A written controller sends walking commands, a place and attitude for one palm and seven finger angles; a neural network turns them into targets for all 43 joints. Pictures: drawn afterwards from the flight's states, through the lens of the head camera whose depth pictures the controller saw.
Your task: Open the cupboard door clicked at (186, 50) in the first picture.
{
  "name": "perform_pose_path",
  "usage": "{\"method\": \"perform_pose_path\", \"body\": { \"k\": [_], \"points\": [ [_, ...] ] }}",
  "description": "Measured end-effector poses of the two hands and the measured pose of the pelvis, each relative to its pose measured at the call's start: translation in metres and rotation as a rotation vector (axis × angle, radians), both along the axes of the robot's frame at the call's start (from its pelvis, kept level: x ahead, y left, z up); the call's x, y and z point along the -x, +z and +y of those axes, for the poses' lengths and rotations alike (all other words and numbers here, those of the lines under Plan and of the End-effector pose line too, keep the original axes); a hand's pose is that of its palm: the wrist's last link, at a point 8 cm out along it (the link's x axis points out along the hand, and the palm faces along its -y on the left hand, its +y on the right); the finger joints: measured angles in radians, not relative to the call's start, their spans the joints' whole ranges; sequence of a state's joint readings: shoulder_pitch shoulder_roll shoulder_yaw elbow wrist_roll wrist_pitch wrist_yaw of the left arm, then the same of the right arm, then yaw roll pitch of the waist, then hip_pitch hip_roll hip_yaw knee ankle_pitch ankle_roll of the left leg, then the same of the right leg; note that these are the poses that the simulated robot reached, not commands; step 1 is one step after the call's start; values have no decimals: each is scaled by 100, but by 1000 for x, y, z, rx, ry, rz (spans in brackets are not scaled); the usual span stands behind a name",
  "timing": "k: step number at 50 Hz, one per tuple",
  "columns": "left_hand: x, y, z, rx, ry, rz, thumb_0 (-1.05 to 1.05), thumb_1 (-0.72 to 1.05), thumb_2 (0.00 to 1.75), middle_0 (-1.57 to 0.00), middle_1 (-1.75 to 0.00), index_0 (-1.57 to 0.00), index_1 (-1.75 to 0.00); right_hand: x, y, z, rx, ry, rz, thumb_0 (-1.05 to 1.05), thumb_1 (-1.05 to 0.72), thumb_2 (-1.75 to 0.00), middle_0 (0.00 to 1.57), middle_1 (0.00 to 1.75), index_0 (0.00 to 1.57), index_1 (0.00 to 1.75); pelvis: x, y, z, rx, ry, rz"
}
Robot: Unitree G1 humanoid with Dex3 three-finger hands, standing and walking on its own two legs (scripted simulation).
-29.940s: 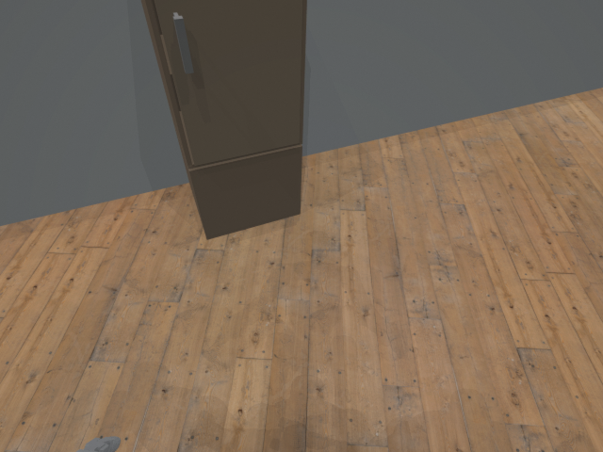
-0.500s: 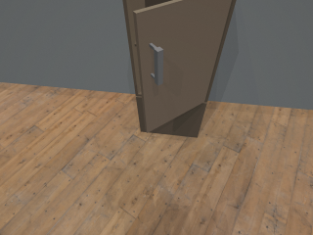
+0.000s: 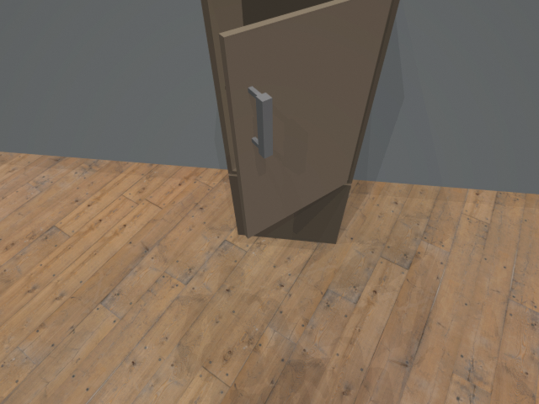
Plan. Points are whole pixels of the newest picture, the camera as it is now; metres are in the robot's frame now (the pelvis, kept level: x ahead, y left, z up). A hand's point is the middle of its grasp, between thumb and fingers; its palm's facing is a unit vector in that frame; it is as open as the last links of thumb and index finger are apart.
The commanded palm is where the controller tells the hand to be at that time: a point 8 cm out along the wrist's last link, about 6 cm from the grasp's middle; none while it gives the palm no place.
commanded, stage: look to check the result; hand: left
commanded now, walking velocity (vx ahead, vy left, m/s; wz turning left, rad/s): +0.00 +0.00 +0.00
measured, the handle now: (259, 122) +0.61 +0.05 +0.07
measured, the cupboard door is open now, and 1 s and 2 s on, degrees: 41 41 41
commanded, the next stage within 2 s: walk to a spot facing it in 0.58 s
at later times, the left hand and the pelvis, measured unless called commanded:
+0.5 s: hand out of the picture +0.06 +0.19 -0.17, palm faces +0.02 -0.97 -0.26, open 7.4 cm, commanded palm none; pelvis +0.02 -0.01 +0.00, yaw +0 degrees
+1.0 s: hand out of the picture +0.07 +0.19 -0.18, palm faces -0.06 -0.97 -0.22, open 7.4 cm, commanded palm none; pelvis +0.02 +0.00 -0.01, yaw -6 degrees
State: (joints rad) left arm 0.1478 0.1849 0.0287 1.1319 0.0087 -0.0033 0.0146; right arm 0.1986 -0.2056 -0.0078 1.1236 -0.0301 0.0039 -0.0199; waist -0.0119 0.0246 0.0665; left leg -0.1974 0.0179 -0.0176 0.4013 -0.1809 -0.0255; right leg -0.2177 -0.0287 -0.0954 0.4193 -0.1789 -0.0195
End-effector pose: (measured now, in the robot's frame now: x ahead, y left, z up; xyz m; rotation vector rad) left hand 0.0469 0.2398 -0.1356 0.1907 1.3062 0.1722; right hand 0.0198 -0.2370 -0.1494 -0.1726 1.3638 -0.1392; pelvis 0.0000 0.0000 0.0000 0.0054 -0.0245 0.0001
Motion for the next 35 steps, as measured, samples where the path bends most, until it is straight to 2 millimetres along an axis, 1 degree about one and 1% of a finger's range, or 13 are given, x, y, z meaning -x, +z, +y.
{"method": "perform_pose_path", "body": {
  "k": [10,15,26,35],
  "points": [
    [8,1,-3,-13,16,52,0,91,90,-20,-30,-20,-30,-9,0,-8,2,9,18,0,-91,-89,20,30,20,30,-9,1,-7,2,0,6],
    [9,2,-2,-20,23,65,0,91,90,-20,-30,-20,-30,-12,0,-11,3,11,28,0,-91,-89,20,30,20,30,-13,2,-10,3,1,7],
    [-5,4,-5,-24,12,41,0,91,90,-20,-30,-20,-30,-23,2,-17,10,9,10,0,-91,-89,20,30,20,30,-20,3,-13,4,-3,4],
    [-17,3,-6,-17,2,16,0,91,90,-20,-30,-20,-30,-25,4,-19,18,5,7,0,-91,-89,20,30,20,30,-23,3,-14,5,-6,4]
  ]
}}
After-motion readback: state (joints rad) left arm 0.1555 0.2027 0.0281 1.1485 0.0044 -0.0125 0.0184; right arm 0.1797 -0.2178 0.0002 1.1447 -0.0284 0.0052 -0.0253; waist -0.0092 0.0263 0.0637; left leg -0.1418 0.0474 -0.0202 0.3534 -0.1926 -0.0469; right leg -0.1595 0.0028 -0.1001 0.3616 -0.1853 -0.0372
